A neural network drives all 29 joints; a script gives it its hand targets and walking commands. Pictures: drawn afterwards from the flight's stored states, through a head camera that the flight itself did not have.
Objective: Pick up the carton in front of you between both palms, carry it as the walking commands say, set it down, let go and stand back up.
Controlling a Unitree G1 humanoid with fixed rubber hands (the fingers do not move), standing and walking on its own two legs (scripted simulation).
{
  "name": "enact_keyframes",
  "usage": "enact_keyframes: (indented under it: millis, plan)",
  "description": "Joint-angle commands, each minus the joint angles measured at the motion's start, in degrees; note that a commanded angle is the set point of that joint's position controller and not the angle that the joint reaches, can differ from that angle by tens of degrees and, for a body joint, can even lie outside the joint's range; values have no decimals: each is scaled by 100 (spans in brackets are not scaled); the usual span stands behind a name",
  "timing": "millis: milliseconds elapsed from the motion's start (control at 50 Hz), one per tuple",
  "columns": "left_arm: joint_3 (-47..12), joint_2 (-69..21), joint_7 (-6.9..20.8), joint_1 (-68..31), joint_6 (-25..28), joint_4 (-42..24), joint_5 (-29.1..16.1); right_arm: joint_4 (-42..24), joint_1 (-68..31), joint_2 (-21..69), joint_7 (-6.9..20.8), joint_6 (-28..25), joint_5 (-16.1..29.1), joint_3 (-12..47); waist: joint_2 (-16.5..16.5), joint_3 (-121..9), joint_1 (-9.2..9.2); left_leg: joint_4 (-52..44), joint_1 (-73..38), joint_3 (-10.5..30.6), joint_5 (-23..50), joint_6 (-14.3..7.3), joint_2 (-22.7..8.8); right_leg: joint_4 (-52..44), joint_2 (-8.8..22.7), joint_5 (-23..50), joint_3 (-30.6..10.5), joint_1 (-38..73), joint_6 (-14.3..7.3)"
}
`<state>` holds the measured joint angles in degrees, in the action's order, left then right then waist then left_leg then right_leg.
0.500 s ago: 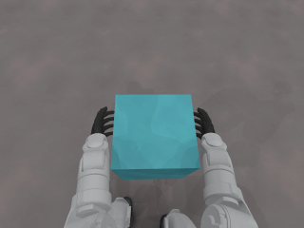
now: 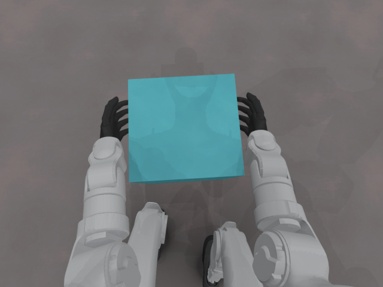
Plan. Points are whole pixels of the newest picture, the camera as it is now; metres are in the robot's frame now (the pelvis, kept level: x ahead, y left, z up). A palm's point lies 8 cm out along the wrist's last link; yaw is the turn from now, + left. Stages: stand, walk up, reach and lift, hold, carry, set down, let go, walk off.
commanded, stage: set down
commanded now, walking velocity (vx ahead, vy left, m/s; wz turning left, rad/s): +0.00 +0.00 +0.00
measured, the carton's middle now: (185, 138) +0.43 +0.07 -0.15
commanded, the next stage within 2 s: none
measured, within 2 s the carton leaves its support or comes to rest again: neither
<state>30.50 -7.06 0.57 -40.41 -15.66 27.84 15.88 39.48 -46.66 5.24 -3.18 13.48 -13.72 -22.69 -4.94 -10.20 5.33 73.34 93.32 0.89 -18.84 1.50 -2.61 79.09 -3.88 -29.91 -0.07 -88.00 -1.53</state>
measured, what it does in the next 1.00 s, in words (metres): lowers itself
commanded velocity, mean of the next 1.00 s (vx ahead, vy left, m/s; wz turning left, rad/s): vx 0.00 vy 0.00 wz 0.00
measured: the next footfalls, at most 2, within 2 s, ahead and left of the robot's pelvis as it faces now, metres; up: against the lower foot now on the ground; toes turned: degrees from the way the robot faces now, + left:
none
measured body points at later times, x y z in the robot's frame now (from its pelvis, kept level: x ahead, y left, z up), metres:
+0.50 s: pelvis -0.03 +0.01 -0.12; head +0.27 +0.04 +0.21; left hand +0.42 +0.24 -0.24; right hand +0.50 -0.05 -0.24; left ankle +0.11 +0.14 -0.58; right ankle +0.04 -0.10 -0.58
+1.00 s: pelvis -0.04 +0.00 -0.21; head +0.32 +0.02 +0.06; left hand +0.44 +0.28 -0.35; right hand +0.53 -0.01 -0.38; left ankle +0.11 +0.14 -0.58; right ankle +0.04 -0.10 -0.58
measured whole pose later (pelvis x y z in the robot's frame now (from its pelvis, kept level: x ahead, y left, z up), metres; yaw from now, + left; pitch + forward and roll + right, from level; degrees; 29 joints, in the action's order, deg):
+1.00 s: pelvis -0.04 +0.00 -0.21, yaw +0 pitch +46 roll +3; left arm 33.0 5.0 -2.8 -71.3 -14.7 43.8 6.2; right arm 60.9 -83.0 -13.2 -6.8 13.2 -4.9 -5.0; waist -2.5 8.2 12.4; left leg 111.4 135.2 1.7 -22.3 3.4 -0.8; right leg 120.4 -5.4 -35.8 -0.6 -130.6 -0.8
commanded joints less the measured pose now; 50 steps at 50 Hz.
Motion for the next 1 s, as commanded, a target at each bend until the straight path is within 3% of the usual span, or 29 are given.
enact_keyframes:
  millis: [0, 200, 240, 340, 580, 800, 880, 980]
  plan:
    - [-3065, -4556, 1257, -3177, 14, 544, -566, 281, -3017, 5143, 1187, -96, 535, 2774, 24, -4593, 299, 266, -3214, -358, 1500, -40, 1008, -892, -688, 1266, -256, 828, 264]
    - [-3091, -4438, 1088, -3858, 8, 506, -865, 297, -3803, 4801, 1037, -136, 718, 2892, 56, -5515, 387, 1139, -2320, -423, 1619, 128, 1008, 192, -805, 1385, -67, 187, 267]
    - [-3145, -4399, 1022, -3977, 15, 441, -933, 255, -4002, 4801, 1034, -130, 853, 3029, 31, -5720, 483, 1306, -2372, -449, 1709, 156, 1020, 388, -840, 1348, -4, -29, 269]
    - [-2997, -4211, 858, -4353, 23, 468, -969, 455, -4459, 4581, 1052, -110, 966, 3035, -92, -5696, 605, 1637, -2177, -444, 1487, 183, 1002, 808, -853, 984, 73, -653, 246]
    - [-2585, -3734, 692, -5592, 40, 568, -1001, 1201, -5396, 3867, 1078, -91, 966, 2634, -40, -5403, 664, 2338, -1635, -468, 915, 233, 924, 1671, -847, 235, 154, -1844, 127]
    - [-2369, -3092, 735, -6351, 225, 679, -1225, 1519, -6133, 3489, 1088, -182, 1450, 3014, -324, -5232, 1040, 3113, -1059, -641, 1161, 227, 742, 2419, -732, 360, 111, -1969, 151]
    - [-2040, -3356, 882, -6004, 237, 1333, -1395, 1414, -6430, 3172, 1028, -308, 1451, 3062, -531, -4735, 940, 3436, -686, -632, 1397, 220, 730, 2592, -656, 489, 129, -2092, 131]
    - [-2022, -3581, 1089, -6033, 251, 1398, -1683, 1136, -6516, 3141, 939, -382, 1386, 3183, -774, -4695, 756, 3725, -123, -689, 1590, 253, 701, 2802, -582, 1026, 91, -1534, 97]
